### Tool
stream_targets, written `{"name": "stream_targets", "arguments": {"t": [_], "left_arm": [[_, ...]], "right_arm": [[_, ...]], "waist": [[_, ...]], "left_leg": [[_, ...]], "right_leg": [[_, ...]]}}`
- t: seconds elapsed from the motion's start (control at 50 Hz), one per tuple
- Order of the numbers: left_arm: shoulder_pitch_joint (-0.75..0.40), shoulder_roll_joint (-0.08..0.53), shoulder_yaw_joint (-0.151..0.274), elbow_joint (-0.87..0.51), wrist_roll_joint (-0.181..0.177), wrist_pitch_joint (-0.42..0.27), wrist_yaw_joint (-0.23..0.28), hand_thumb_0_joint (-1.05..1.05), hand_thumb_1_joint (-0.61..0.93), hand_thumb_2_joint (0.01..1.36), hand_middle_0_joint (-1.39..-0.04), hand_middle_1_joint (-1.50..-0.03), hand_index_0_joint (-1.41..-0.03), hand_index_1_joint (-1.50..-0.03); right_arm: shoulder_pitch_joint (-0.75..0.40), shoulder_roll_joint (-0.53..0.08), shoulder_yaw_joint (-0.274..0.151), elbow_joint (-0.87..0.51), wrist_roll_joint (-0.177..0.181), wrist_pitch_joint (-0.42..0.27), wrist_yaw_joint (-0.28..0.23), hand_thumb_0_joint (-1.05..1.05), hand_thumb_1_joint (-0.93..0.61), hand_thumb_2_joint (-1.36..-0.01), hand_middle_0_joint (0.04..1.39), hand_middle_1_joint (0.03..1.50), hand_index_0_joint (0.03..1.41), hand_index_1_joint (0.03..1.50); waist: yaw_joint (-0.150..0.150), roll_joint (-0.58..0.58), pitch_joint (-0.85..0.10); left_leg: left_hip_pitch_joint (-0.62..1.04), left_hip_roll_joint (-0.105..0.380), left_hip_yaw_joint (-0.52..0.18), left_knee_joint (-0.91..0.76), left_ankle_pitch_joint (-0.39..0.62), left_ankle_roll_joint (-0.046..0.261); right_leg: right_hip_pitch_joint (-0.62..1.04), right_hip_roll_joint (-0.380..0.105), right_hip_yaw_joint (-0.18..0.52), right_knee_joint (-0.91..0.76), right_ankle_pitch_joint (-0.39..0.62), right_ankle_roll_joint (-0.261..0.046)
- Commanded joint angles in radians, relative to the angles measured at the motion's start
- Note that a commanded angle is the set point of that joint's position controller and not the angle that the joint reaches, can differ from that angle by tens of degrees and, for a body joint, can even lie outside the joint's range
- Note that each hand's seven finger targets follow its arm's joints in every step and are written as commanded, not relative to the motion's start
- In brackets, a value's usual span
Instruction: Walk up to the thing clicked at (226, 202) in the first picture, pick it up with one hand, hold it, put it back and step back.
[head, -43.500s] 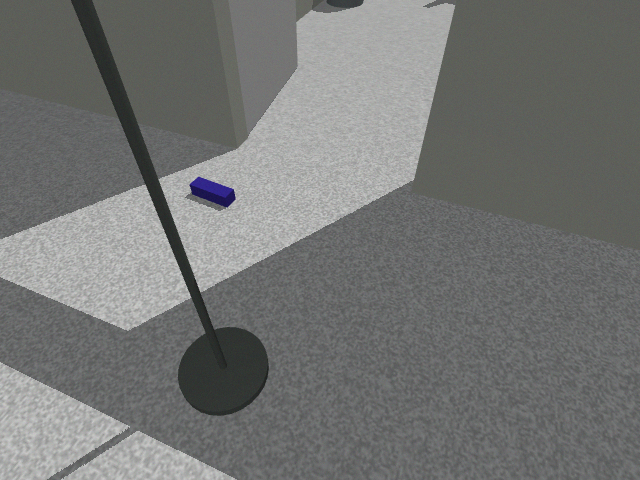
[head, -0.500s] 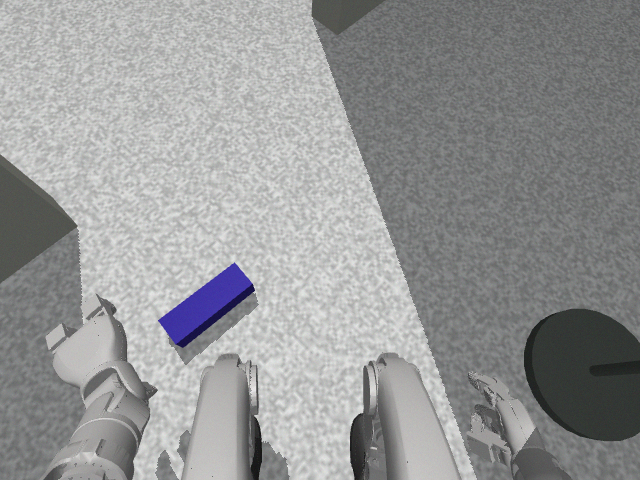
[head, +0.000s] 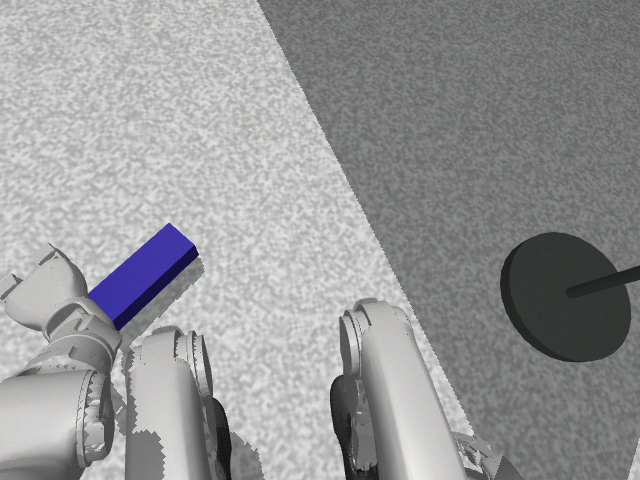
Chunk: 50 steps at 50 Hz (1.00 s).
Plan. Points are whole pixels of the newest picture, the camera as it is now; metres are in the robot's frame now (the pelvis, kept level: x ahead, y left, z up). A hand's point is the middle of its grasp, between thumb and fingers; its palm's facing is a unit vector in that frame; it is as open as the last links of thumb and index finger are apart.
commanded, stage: rise first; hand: left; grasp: from above
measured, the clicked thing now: (143, 276) +0.47 +0.24 -0.36
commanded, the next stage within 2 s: approach in 1.24 s
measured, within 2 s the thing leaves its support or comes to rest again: neither
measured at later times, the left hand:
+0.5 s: hand (99, 292) +0.41 +0.27 -0.22, palm faces -0.28 -0.33 -0.90, open 13.3 cm
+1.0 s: hand (105, 284) +0.43 +0.27 -0.24, palm faces -0.28 -0.33 -0.90, open 14.0 cm
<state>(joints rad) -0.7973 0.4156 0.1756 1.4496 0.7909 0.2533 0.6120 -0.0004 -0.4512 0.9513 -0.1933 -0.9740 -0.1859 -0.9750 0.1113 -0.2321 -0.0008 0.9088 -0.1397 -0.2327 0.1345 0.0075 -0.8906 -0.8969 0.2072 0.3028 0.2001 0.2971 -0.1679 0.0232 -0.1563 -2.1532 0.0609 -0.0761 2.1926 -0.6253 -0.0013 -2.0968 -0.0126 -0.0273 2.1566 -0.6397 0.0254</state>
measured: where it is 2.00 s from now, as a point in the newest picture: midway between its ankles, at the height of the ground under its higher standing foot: (288, 468)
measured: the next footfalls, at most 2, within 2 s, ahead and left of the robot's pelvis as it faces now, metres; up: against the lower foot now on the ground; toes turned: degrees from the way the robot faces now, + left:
none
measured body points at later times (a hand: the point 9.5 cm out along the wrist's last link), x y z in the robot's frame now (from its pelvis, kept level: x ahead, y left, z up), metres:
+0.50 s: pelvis +0.01 -0.01 -0.05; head +0.24 +0.01 +0.34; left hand +0.43 +0.28 -0.17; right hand +0.05 -0.27 -0.18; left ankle +0.10 +0.13 -0.35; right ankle +0.11 -0.13 -0.35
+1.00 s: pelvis +0.01 +0.00 -0.06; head +0.25 +0.02 +0.32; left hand +0.44 +0.28 -0.19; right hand +0.03 -0.27 -0.18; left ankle +0.10 +0.13 -0.35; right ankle +0.11 -0.13 -0.35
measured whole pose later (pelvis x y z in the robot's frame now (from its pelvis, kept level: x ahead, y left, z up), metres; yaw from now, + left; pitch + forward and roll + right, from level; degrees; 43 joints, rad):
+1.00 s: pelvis +0.01 +0.00 -0.06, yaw -2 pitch +33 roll -5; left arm -0.99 0.55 0.32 1.65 0.86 0.19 0.66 0.00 -0.54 0.99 -0.15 -1.00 -0.13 -1.01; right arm 0.14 -0.30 0.01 0.92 -0.19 -0.30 0.31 0.00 -0.91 -0.90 0.20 0.30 0.20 0.30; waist -0.22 0.02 -0.04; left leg -2.31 0.06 -0.12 2.39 -0.67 -0.02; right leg -2.26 0.01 -0.05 2.34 -0.67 0.02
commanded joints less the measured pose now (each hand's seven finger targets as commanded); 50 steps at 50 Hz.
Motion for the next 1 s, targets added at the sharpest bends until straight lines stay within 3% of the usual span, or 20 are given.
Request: {"name": "stream_targets", "arguments": {"t": [0.0,0.04,0.16,0.26,0.32,0.38,0.4,0.42,0.44,0.5,0.54,0.58,0.72,0.8,0.96,0.98], "left_arm": [[-0.326,0.220,0.015,-0.038,0.028,0.003,0.047,0.000,-0.456,0.934,-0.183,-0.971,-0.183,-0.969],[-0.354,0.233,0.028,-0.003,0.042,0.003,0.054,0.000,-0.450,0.928,-0.197,-0.958,-0.195,-0.959],[-0.387,0.259,0.048,0.036,0.039,-0.017,0.046,0.000,-0.425,0.898,-0.197,-0.983,-0.204,-0.973],[-0.391,0.297,0.085,0.047,0.056,-0.028,0.058,0.000,-0.415,0.880,-0.200,-0.991,-0.212,-0.977],[-0.432,0.298,0.084,0.029,0.050,-0.036,0.061,0.000,-0.430,0.892,-0.194,-0.993,-0.202,-0.983],[-0.427,0.317,0.098,0.013,0.056,-0.050,0.060,0.000,-0.448,0.900,-0.182,-1.002,-0.190,-0.992],[-0.420,0.335,0.124,0.015,0.058,-0.051,0.065,0.000,-0.458,0.917,-0.183,-0.982,-0.184,-0.979],[-0.423,0.319,0.099,0.029,0.064,-0.051,0.063,0.000,-0.446,0.900,-0.186,-0.990,-0.192,-0.983],[-0.452,0.326,0.102,0.018,0.065,-0.056,0.062,0.000,-0.464,0.917,-0.172,-1.002,-0.176,-0.995],[-0.415,0.326,0.131,0.045,0.063,-0.057,0.073,0.000,-0.496,0.944,-0.150,-1.007,-0.150,-1.005],[-0.436,0.306,0.109,0.051,0.069,-0.054,0.074,0.000,-0.516,0.960,-0.145,-1.010,-0.140,-1.013],[-0.440,0.327,0.134,0.064,0.067,-0.055,0.082,0.000,-0.519,0.963,-0.148,-1.001,-0.141,-1.006],[-0.457,0.336,0.118,0.088,0.081,-0.064,0.075,0.000,-0.528,0.975,-0.151,-0.989,-0.138,-1.001],[-0.431,0.357,0.152,0.084,0.082,-0.063,0.089,0.000,-0.551,0.990,-0.130,-1.012,-0.118,-1.022],[-0.474,0.359,0.124,0.097,0.091,-0.070,0.086,0.000,-0.553,0.988,-0.127,-1.015,-0.115,-1.024],[-0.444,0.364,0.132,0.098,0.088,-0.071,0.086,0.000,-0.563,0.997,-0.123,-1.013,-0.110,-1.025]], "right_arm": [[0.126,-0.226,-0.058,-0.031,0.001,-0.047,0.013,0.000,-0.892,-0.899,0.200,0.300,0.201,0.300],[0.144,-0.240,-0.056,-0.028,-0.003,-0.051,0.027,0.000,-0.895,-0.900,0.200,0.300,0.201,0.300],[0.178,-0.243,-0.057,-0.020,-0.016,-0.064,0.070,0.000,-0.893,-0.899,0.201,0.300,0.201,0.300],[0.196,-0.260,-0.062,-0.021,-0.020,-0.071,0.097,0.000,-0.896,-0.901,0.200,0.300,0.200,0.300],[0.209,-0.253,-0.064,-0.011,-0.026,-0.074,0.110,0.000,-0.897,-0.901,0.200,0.300,0.200,0.300],[0.225,-0.248,-0.065,-0.005,-0.027,-0.071,0.119,0.000,-0.900,-0.901,0.200,0.300,0.200,0.300],[0.241,-0.259,-0.067,-0.004,-0.024,-0.070,0.120,0.000,-0.897,-0.900,0.200,0.300,0.201,0.300],[0.224,-0.246,-0.064,-0.002,-0.029,-0.069,0.125,0.000,-0.897,-0.900,0.200,0.300,0.201,0.300],[0.236,-0.253,-0.066,0.003,-0.030,-0.071,0.128,0.000,-0.899,-0.901,0.200,0.300,0.201,0.300],[0.236,-0.257,-0.068,0.006,-0.027,-0.071,0.131,0.000,-0.898,-0.901,0.200,0.300,0.200,0.300],[0.241,-0.255,-0.066,0.012,-0.031,-0.072,0.135,0.000,-0.899,-0.901,0.200,0.300,0.200,0.300],[0.246,-0.266,-0.068,0.015,-0.031,-0.073,0.139,0.000,-0.899,-0.901,0.200,0.300,0.200,0.300],[0.247,-0.270,-0.054,0.016,-0.042,-0.080,0.156,0.000,-0.898,-0.900,0.200,0.300,0.201,0.300],[0.249,-0.285,-0.055,0.016,-0.042,-0.078,0.163,0.000,-0.900,-0.902,0.200,0.300,0.200,0.300],[0.245,-0.287,-0.042,0.022,-0.053,-0.082,0.177,0.000,-0.900,-0.901,0.200,0.300,0.200,0.300],[0.243,-0.291,-0.042,0.019,-0.051,-0.083,0.178,0.000,-0.899,-0.901,0.200,0.300,0.200,0.300]], "waist": [[-0.009,0.186,-0.558],[-0.015,0.195,-0.554],[-0.034,0.147,-0.536],[-0.021,0.158,-0.561],[-0.037,0.148,-0.574],[-0.032,0.135,-0.608],[-0.027,0.133,-0.625],[-0.035,0.138,-0.605],[-0.044,0.134,-0.600],[-0.026,0.148,-0.604],[-0.042,0.159,-0.587],[-0.038,0.161,-0.572],[-0.065,0.157,-0.530],[-0.047,0.182,-0.572],[-0.079,0.196,-0.512],[-0.063,0.193,-0.512]], "left_leg": [[0.484,-0.027,0.029,-0.243,-0.040,0.004],[0.457,-0.028,0.029,-0.224,-0.022,0.002],[0.364,-0.035,0.056,-0.153,0.017,0.015],[0.338,-0.036,0.067,-0.123,0.033,0.016],[0.317,-0.037,0.082,-0.090,0.046,0.021],[0.300,-0.033,0.090,-0.064,0.087,0.023],[0.313,-0.031,0.086,-0.061,0.103,0.021],[0.301,-0.031,0.085,-0.054,0.097,0.025],[0.290,-0.031,0.084,-0.048,0.093,0.026],[0.305,-0.029,0.080,-0.050,0.092,0.022],[0.321,-0.026,0.073,-0.052,0.097,0.019],[0.301,-0.028,0.070,-0.055,0.090,0.020],[0.296,-0.026,0.059,-0.031,0.088,0.023],[0.309,-0.026,0.058,-0.034,0.106,0.019],[0.292,-0.027,0.044,-0.023,0.065,0.019],[0.291,-0.027,0.047,-0.023,0.071,0.021]], "right_leg": [[0.174,0.012,-0.080,-0.223,0.036,-0.054],[0.162,0.015,-0.084,-0.201,0.052,-0.055],[0.195,0.023,-0.077,-0.187,0.061,-0.048],[0.199,0.029,-0.080,-0.161,0.069,-0.048],[0.222,0.032,-0.074,-0.166,0.079,-0.044],[0.274,0.033,-0.068,-0.153,0.129,-0.037],[0.270,0.036,-0.074,-0.146,0.143,-0.037],[0.256,0.035,-0.072,-0.140,0.142,-0.038],[0.256,0.036,-0.074,-0.137,0.140,-0.037],[0.237,0.040,-0.081,-0.132,0.135,-0.041],[0.221,0.042,-0.088,-0.126,0.143,-0.043],[0.215,0.042,-0.091,-0.118,0.136,-0.044],[0.191,0.044,-0.102,-0.106,0.132,-0.044],[0.211,0.048,-0.106,-0.097,0.153,-0.045],[0.157,0.049,-0.119,-0.083,0.115,-0.050],[0.169,0.050,-0.117,-0.090,0.119,-0.048]]}}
